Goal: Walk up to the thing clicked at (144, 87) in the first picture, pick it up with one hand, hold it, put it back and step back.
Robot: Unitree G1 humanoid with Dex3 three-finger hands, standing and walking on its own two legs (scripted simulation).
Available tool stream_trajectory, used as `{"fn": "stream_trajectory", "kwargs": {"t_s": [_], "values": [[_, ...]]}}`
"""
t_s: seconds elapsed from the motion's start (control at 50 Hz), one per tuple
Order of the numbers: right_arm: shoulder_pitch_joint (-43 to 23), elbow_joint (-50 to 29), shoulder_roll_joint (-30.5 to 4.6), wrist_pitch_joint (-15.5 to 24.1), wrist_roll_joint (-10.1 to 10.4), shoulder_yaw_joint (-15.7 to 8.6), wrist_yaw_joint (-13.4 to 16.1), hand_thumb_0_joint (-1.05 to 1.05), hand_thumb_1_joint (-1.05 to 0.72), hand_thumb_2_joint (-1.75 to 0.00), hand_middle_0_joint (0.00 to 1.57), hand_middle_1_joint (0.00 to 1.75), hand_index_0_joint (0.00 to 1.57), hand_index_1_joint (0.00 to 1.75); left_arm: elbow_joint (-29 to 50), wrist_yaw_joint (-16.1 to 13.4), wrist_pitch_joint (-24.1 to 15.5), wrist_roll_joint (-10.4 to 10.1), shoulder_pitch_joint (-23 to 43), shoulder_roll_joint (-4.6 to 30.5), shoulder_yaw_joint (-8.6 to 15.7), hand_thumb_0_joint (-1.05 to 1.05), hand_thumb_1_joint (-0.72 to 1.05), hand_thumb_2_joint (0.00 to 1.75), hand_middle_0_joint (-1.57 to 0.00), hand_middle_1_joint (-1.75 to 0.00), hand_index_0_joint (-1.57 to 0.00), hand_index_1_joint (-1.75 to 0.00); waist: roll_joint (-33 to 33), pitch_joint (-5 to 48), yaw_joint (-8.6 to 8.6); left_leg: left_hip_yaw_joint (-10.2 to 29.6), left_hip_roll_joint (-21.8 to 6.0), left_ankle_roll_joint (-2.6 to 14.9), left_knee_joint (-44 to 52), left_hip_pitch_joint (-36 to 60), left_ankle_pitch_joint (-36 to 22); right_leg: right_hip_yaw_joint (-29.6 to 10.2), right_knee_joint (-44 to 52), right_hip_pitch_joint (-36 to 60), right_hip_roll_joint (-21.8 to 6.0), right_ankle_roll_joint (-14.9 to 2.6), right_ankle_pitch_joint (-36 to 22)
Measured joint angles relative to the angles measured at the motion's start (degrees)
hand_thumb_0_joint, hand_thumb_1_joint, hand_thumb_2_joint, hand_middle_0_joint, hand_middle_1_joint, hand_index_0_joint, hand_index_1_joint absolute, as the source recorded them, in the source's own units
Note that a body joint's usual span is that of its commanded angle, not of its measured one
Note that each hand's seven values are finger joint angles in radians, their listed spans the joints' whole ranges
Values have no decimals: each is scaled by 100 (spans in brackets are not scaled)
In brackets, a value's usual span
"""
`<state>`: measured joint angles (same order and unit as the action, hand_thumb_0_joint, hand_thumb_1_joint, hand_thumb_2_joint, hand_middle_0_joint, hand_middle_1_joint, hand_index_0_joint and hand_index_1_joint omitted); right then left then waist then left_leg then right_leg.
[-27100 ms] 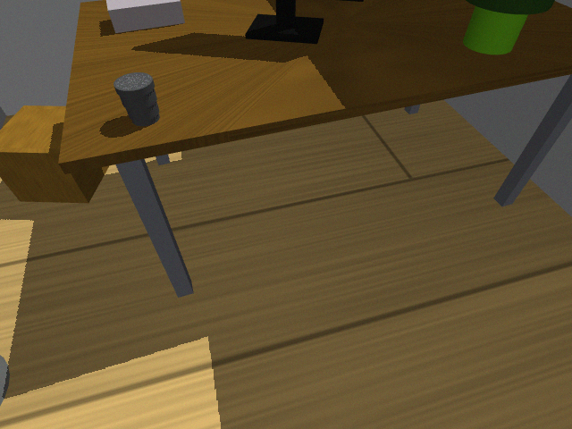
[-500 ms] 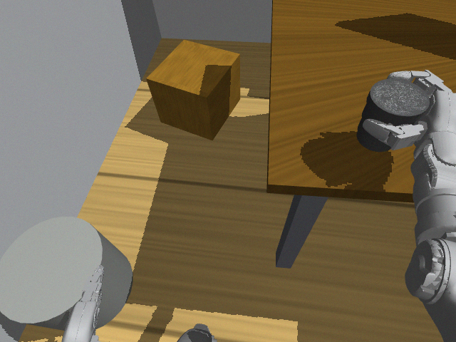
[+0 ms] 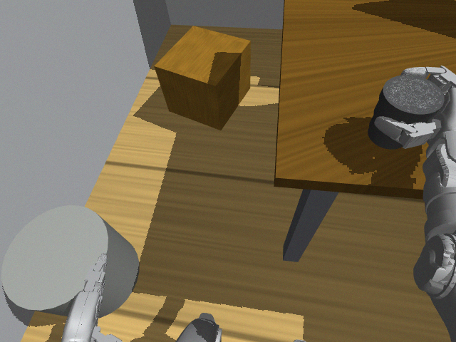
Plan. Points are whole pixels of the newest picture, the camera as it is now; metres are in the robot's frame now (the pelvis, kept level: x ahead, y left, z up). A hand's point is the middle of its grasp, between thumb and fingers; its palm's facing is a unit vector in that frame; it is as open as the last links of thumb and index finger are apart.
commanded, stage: lower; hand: right
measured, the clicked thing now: (398, 116) +0.51 -0.20 +0.09
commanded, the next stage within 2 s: loosen in 0.06 s
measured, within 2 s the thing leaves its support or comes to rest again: neither
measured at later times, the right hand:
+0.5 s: hand (407, 108) +0.52 -0.21 +0.10, palm faces +0.17 +0.99 +0.01, open 11.3 cm
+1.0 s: hand (409, 107) +0.52 -0.21 +0.10, palm faces +0.17 +0.99 +0.00, open 13.3 cm
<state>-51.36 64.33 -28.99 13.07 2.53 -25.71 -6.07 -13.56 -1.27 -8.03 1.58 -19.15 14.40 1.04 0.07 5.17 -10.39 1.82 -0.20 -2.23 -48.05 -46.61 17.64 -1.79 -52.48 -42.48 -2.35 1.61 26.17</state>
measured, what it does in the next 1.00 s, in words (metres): stands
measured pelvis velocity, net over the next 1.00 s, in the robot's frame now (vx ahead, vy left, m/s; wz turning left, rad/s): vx -0.01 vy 0.00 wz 0.00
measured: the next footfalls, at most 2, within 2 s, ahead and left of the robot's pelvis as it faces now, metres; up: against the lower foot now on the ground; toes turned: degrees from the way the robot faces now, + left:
none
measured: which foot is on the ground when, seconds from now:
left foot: down 0.00-1.00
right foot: down 0.00-1.00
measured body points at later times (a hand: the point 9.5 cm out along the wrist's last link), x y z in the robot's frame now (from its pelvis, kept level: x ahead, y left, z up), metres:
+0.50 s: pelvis +0.00 +0.00 -0.01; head +0.10 -0.02 +0.43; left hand +0.15 +0.26 -0.03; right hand +0.50 -0.26 +0.10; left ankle +0.05 +0.15 -0.69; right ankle -0.01 -0.13 -0.69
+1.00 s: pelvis -0.01 +0.00 -0.01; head +0.10 -0.01 +0.42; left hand +0.14 +0.27 -0.03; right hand +0.50 -0.26 +0.11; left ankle +0.05 +0.15 -0.69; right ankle -0.01 -0.13 -0.69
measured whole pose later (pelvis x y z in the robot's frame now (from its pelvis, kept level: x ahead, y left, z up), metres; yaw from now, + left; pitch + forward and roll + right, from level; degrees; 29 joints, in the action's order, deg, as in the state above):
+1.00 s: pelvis -0.01 +0.00 -0.01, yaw +0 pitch +18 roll +1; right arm -55.2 67.7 -32.2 14.0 1.7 -27.4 -7.3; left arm -7.7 -0.6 -6.2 1.8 -21.1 14.9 1.1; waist 0.4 5.9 -11.4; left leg 1.3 0.2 -1.9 -52.8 -52.0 18.9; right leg -2.5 -57.5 -48.0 -2.6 1.9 27.7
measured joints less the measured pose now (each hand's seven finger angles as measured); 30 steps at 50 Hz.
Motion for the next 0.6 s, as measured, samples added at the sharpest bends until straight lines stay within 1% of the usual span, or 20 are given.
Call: {"fn": "stream_trajectory", "kwargs": {"t_s": [0.04,0.1,0.16,0.22,0.26,0.34,0.38,0.4,0.44,0.48,0.52,0.56,0.6], "values": [[-40,55,15,37,14,34,13,-1,56,-108,70,104,65,107,-16,-8,-13,-4,9,25,34,-1,-54,6,-5,-4,-4,-5,-5,14,5,-4,-2,-2,-33,-31,20,-5,-37,-34,2,-3,21],[-59,69,42,61,-16,5,14,-1,56,-108,70,104,65,107,6,-4,21,3,34,36,21,-1,-55,6,-5,-4,-4,-5,-25,33,2,-1,4,-3,-68,-75,37,-3,-74,-76,-3,-2,42],[-125,166,25,141,-4,4,0,-1,57,-108,70,104,66,107,11,14,-5,22,30,1,6,-1,-55,6,-5,-4,-4,-5,-34,53,-4,-13,6,0,-119,-134,62,-16,-129,-139,-5,0,68],[-100,105,-19,160,-63,-48,27,-1,57,-108,71,104,66,107,116,36,70,37,8,-19,-14,-1,-54,6,-5,-4,-4,-5,-18,57,-29,-16,8,-4,-167,-175,88,-21,-180,-181,-6,-5,96],[-107,132,-41,171,-42,-26,33,-1,57,-107,72,102,67,105,174,40,50,41,-33,-16,13,-1,-54,6,-5,-4,-5,-5,2,65,-27,-19,5,-6,-189,-193,104,-25,-206,-202,-3,-6,113],[-50,27,-19,131,-59,-34,15,-1,53,-100,75,96,71,98,259,46,108,30,-89,14,38,-1,-52,5,-5,-5,-5,-4,25,89,-14,-8,-4,-11,-213,-206,126,-14,-216,-206,7,-7,128],[-75,116,-21,147,-43,-16,-7,-1,52,-94,77,92,73,93,258,48,76,22,-98,27,48,-1,-52,4,-5,-5,-5,-4,26,101,-10,-9,-7,-10,-226,-205,137,-15,-224,-204,10,-8,136],[-86,137,-12,142,-18,-45,-17,-1,52,-91,78,91,74,91,240,50,75,13,-94,28,49,-1,-52,4,-5,-5,-6,-4,24,100,-6,-10,-8,-9,-232,-207,141,-17,-228,-206,11,-8,138],[-68,79,-8,109,-27,-97,-22,-2,52,-85,79,88,76,88,270,55,127,10,-79,28,23,-1,-52,5,-5,-5,-5,-4,13,100,-10,-6,-5,-8,-241,-216,142,-13,-232,-210,8,-7,139],[-85,105,-30,131,-41,-69,-29,-2,52,-81,81,86,78,86,316,58,104,23,-74,20,8,-1,-53,5,-5,-5,-5,-5,-4,100,-13,-6,-3,-3,-258,-227,146,-14,-242,-217,7,-2,140],[-125,156,-41,156,-17,-67,-57,-2,51,-78,81,84,79,84,287,72,73,20,-83,1,4,-1,-53,5,-5,-5,-5,-5,-10,110,-10,-19,-6,5,-281,-263,150,-29,-261,-256,10,8,137],[-87,77,-73,131,-71,-117,-89,-2,50,-76,82,83,79,83,349,92,146,33,-81,-6,-25,-1,-53,6,-5,-5,-5,-5,-10,120,-29,-15,1,10,-303,-299,149,-26,-278,-286,4,16,136],[-119,158,-125,154,-69,-122,-106,-2,50,-77,82,83,79,82,403,103,121,45,-93,0,-7,-1,-54,6,-5,-4,-5,-5,-1,119,-51,-22,2,15,-334,-323,154,-34,-307,-311,4,19,140]]}}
